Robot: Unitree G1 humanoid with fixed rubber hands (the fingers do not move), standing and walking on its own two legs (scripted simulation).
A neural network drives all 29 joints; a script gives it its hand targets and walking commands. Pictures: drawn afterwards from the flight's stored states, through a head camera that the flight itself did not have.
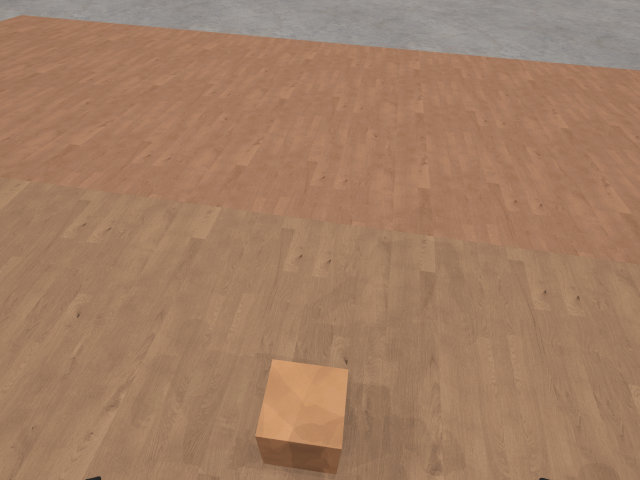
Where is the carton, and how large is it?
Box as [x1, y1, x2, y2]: [255, 359, 347, 473]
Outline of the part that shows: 273,359 255,434 263,462 335,473 341,450 347,369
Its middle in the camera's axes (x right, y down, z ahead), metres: -0.04 +0.49 +1.09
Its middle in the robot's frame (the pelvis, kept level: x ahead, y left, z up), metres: +0.43 +0.03 -0.66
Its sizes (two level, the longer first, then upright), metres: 0.210 0.200 0.250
